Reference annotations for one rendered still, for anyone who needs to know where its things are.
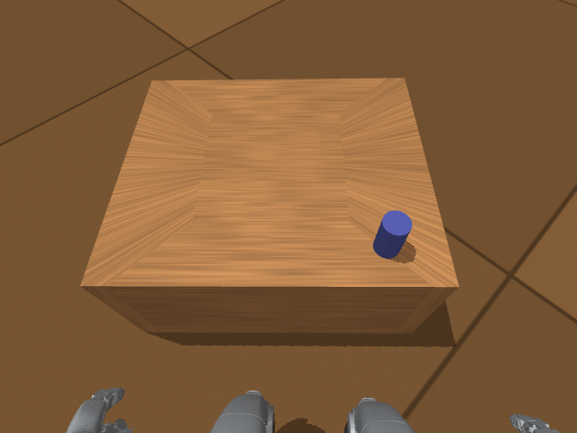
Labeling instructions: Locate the right robot hand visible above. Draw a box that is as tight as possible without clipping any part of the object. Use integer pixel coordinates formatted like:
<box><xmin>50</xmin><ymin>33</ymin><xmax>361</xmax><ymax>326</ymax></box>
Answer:
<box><xmin>509</xmin><ymin>414</ymin><xmax>560</xmax><ymax>433</ymax></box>

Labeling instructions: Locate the can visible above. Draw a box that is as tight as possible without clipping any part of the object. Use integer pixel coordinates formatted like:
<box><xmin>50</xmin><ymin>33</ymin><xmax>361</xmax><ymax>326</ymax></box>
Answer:
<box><xmin>373</xmin><ymin>210</ymin><xmax>412</xmax><ymax>259</ymax></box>

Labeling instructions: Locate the left robot hand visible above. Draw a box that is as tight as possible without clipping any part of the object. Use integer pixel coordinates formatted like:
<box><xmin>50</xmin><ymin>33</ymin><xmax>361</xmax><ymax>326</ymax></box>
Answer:
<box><xmin>66</xmin><ymin>388</ymin><xmax>133</xmax><ymax>433</ymax></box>

